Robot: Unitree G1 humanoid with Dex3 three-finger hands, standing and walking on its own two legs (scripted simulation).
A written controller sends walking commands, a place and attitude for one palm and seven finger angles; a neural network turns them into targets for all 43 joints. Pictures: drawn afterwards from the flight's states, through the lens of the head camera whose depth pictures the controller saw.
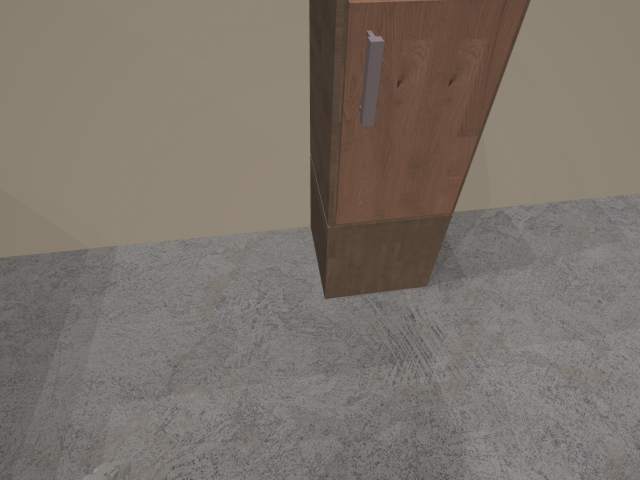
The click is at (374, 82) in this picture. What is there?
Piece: cupboard door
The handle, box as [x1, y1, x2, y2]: [359, 31, 383, 126]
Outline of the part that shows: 371,31 366,31 367,47 361,105 359,106 359,120 362,126 373,125 383,47 383,40 381,37 375,36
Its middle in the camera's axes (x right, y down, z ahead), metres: +0.10 -0.34 +0.82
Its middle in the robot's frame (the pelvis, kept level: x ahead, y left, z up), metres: +0.86 -0.06 +0.11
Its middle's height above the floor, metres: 0.88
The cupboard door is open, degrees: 0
